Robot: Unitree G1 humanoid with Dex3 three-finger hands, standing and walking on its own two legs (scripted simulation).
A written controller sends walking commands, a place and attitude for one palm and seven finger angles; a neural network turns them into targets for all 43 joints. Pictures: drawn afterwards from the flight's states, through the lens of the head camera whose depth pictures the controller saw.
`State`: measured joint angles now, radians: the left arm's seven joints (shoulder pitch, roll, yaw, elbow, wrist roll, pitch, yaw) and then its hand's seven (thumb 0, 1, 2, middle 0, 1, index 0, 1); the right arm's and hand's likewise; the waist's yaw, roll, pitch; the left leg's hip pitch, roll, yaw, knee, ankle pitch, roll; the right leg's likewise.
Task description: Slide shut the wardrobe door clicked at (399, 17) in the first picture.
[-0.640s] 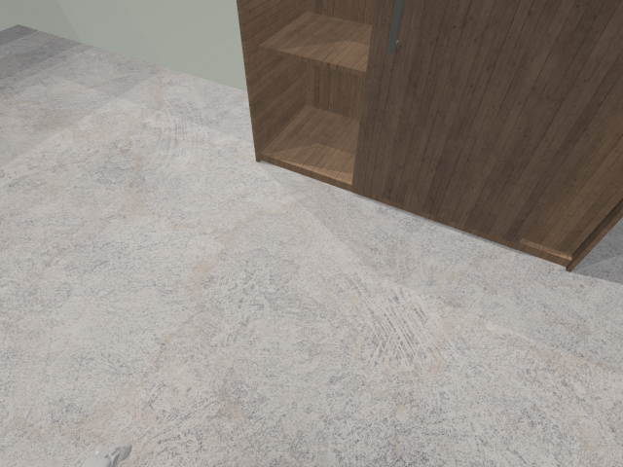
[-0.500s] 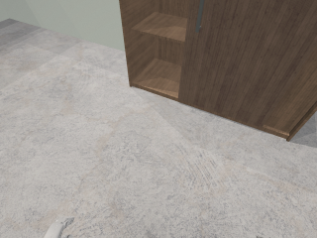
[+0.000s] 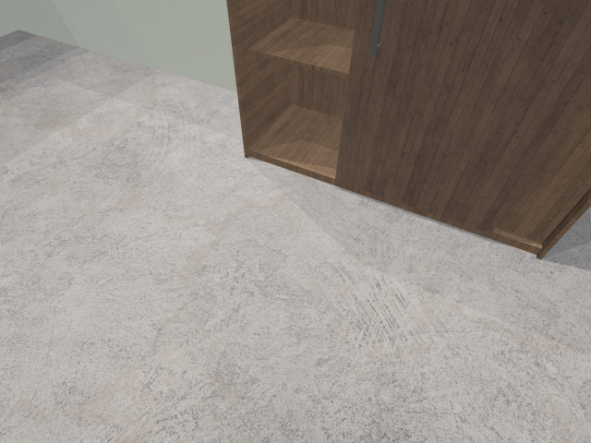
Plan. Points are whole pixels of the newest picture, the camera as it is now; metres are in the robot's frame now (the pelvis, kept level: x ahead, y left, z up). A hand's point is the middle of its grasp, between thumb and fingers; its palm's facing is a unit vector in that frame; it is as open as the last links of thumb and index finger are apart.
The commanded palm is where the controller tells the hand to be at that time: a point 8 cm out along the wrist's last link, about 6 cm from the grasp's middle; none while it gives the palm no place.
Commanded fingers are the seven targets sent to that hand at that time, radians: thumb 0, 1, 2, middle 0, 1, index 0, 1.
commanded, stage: stand and wait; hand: right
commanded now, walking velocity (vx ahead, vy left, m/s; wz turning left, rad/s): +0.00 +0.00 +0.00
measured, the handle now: (383, 0) +1.32 -0.20 +0.10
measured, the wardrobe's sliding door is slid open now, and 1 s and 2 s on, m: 0.51 0.51 0.51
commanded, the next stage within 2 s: look at it before walking up in 0.18 s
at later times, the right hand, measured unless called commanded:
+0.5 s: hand out of the picture +0.07 -0.24 -0.15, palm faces -0.05 +0.94 -0.33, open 7.4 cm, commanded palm none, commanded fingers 0.00 -0.90 -0.90 0.20 0.30 0.20 0.30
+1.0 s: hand out of the picture +0.04 -0.24 -0.16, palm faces -0.05 +0.95 -0.31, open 7.4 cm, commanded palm none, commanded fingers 0.00 -0.90 -0.90 0.20 0.30 0.20 0.30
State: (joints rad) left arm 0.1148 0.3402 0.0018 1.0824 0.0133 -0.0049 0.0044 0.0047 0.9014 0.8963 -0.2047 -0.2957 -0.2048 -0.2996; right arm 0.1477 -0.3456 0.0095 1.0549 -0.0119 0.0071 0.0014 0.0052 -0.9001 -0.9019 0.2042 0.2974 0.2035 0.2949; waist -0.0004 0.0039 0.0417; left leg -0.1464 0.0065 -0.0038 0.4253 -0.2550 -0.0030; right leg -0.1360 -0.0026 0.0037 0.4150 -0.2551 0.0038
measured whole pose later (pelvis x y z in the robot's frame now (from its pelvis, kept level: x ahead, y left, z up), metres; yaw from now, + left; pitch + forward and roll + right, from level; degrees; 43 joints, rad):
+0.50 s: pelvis -0.02 +0.00 +0.00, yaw +1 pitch -2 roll +0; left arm 0.12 0.33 0.00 1.11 0.01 -0.01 0.00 0.00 0.90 0.90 -0.20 -0.30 -0.20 -0.30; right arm 0.13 -0.33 0.02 1.07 -0.01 0.00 0.01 0.00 -0.90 -0.90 0.20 0.30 0.20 0.29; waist 0.00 0.00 0.03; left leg -0.15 0.00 -0.01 0.39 -0.21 0.00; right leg -0.14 -0.01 0.00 0.38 -0.21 0.01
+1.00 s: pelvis -0.02 +0.00 +0.00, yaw +2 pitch -2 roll +0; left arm 0.14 0.31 0.00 1.12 0.02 0.00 0.00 0.00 0.90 0.90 -0.20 -0.30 -0.20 -0.30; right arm 0.18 -0.32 0.01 1.08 -0.02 0.01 0.00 0.00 -0.90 -0.90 0.20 0.30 0.20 0.29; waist -0.01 0.01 0.02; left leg -0.17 0.00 -0.03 0.41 -0.21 0.00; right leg -0.15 -0.01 -0.02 0.40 -0.22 0.01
